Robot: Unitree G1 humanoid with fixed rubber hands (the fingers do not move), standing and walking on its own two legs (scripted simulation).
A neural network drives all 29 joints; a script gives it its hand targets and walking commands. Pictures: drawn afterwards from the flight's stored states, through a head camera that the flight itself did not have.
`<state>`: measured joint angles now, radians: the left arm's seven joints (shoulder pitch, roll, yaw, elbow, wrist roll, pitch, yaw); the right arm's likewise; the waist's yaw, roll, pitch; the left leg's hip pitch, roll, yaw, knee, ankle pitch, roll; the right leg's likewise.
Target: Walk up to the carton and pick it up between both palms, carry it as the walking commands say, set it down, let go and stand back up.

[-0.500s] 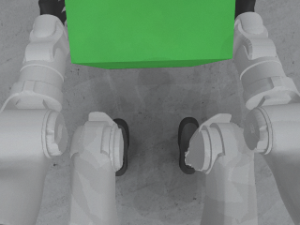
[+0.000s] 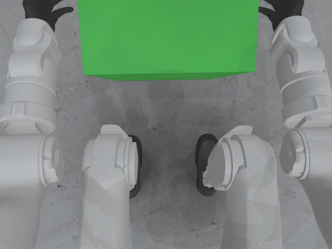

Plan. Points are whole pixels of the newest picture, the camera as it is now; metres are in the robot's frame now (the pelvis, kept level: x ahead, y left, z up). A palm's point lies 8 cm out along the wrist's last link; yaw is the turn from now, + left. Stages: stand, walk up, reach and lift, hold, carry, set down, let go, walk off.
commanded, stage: set down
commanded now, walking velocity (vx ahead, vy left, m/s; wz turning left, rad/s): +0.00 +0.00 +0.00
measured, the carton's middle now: (165, 15) +0.56 +0.02 -0.23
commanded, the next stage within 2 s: let go in 1.12 s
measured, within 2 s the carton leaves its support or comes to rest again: neither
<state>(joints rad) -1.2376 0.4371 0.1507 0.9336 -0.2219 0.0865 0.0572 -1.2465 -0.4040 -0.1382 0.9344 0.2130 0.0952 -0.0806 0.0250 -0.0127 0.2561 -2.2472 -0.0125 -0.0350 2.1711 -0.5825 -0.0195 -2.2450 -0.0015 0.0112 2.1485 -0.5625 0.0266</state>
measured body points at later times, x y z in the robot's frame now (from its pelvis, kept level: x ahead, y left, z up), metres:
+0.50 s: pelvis +0.01 +0.00 +0.12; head +0.34 +0.01 +0.43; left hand +0.54 +0.26 +0.02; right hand +0.55 -0.21 +0.01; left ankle +0.11 +0.12 -0.35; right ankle +0.11 -0.13 -0.35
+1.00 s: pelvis +0.04 +0.00 +0.26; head +0.33 +0.01 +0.60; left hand +0.53 +0.27 +0.17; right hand +0.56 -0.21 +0.16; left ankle +0.11 +0.12 -0.35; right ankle +0.11 -0.13 -0.35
